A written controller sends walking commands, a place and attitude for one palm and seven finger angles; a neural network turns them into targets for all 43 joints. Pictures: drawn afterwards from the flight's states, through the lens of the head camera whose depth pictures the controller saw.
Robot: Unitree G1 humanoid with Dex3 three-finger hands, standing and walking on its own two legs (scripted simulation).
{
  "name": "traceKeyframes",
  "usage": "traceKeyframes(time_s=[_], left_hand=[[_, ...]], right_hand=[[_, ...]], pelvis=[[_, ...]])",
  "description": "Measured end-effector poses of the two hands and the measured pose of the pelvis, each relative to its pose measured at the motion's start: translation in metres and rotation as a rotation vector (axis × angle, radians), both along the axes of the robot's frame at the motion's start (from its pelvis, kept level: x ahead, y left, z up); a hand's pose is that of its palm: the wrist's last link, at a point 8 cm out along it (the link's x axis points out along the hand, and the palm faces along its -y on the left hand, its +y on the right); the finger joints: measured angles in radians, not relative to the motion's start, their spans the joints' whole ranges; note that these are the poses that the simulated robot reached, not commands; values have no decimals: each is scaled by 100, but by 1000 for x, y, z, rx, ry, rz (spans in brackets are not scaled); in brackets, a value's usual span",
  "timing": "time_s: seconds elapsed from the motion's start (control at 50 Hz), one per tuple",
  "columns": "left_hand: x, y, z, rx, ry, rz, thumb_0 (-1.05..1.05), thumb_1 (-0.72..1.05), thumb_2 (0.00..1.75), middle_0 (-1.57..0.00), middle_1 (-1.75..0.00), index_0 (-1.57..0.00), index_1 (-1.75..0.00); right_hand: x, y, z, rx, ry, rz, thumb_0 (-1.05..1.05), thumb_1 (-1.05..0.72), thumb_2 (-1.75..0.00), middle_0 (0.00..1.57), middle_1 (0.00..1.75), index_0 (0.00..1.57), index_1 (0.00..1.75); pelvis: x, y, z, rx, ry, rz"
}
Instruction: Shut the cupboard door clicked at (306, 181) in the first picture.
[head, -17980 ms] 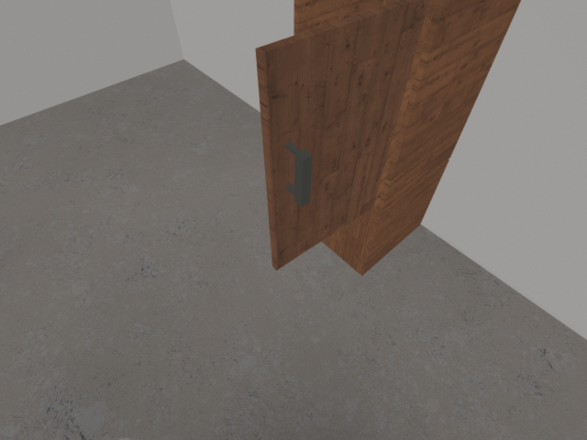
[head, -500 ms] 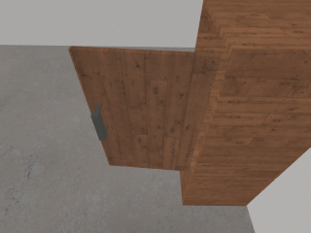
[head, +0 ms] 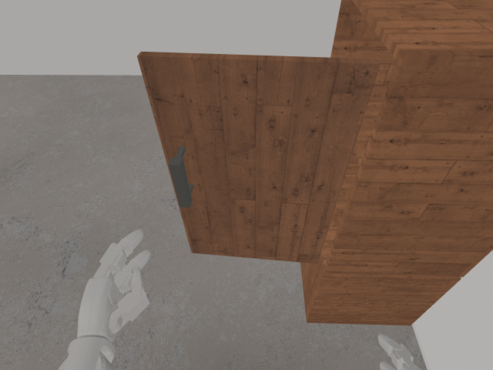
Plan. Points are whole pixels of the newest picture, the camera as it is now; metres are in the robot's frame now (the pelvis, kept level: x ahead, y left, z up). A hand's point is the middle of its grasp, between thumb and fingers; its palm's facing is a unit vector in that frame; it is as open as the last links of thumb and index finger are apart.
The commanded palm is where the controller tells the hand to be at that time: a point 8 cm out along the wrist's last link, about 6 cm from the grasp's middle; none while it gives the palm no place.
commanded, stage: raise the hand and make a fist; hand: left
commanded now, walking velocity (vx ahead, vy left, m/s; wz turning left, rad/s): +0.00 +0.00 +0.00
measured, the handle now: (183, 177) +0.48 +0.14 +0.04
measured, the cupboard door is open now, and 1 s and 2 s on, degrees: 86 86 86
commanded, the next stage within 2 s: bring the fist close to the handle in 1.68 s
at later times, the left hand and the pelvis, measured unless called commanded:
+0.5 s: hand (161, 334) +0.19 +0.14 -0.01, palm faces -0.19 -0.98 +0.01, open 4.6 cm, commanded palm +0.15 +0.22 +0.00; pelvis -0.02 -0.02 -0.05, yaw +0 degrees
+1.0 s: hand (125, 305) +0.21 +0.19 +0.05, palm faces +0.00 -1.00 -0.06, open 3.1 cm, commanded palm +0.19 +0.23 +0.03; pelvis +0.00 -0.01 -0.03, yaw +0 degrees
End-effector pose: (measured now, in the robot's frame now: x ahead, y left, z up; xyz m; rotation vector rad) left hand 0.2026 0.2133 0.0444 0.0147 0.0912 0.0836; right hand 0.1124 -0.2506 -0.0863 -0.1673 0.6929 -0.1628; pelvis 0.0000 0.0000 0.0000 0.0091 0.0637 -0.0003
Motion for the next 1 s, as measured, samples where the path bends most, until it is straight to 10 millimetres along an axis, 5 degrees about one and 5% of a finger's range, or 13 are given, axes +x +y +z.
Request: traceKeyframes(time_s=[0.04,0.1,0.16,0.2,0.28,0.36,0.48,0.64,0.82,1.0], left_hand=[[-5,-9,-9,-10,-86,-97,0,91,90,-29,-40,-29,-41],[-28,-10,-49,-13,-69,-197,0,91,90,-34,-45,-34,-46],[-59,4,-87,-32,42,-161,0,90,90,-39,-51,-40,-52],[-78,17,-92,-23,67,-87,1,90,90,-43,-55,-43,-56],[-89,28,-56,39,-80,2,2,90,90,-50,-63,-50,-64],[-64,9,-25,68,-232,-106,2,90,90,-57,-71,-57,-71],[-21,-17,-49,-8,14,-292,1,90,90,-68,-82,-68,-83],[-33,21,-22,42,-30,-40,2,90,90,-83,-98,-83,-99],[-19,2,-39,5,0,-228,1,90,90,-99,-116,-99,-117],[-10,26,4,45,-112,-91,2,90,90,-116,-134,-116,-135]], right_hand=[[14,-1,2,-7,-58,15,1,-90,-90,20,30,20,30],[33,-6,6,-44,-111,60,1,-90,-90,21,30,20,30],[51,-11,4,-93,-151,121,1,-90,-90,21,30,20,30],[63,-11,1,-112,-172,156,1,-90,-90,20,30,20,30],[80,-2,-10,-109,-202,210,1,-90,-90,20,30,20,30],[82,12,-23,-59,-210,223,1,-90,-90,20,30,20,30],[55,17,-29,27,-140,111,1,-90,-90,21,30,21,30],[28,-5,-26,-24,-16,37,1,-90,-90,21,30,21,30],[46,-13,-24,-75,-50,51,1,-90,-90,20,30,20,30],[69,13,-1,-24,-121,76,1,-90,-90,20,30,20,30]], pelvis=[[-8,-4,-11,1,51,-12],[-20,-14,-30,3,110,-19],[-27,-19,-48,-13,145,-7],[-29,-21,-57,-28,156,5],[-30,-22,-65,-56,158,27],[-31,-22,-68,-70,159,37],[-27,-24,-58,-49,171,11],[-7,-24,-44,-47,174,9],[-6,-16,-48,-59,187,13],[3,-10,-34,-59,157,16]])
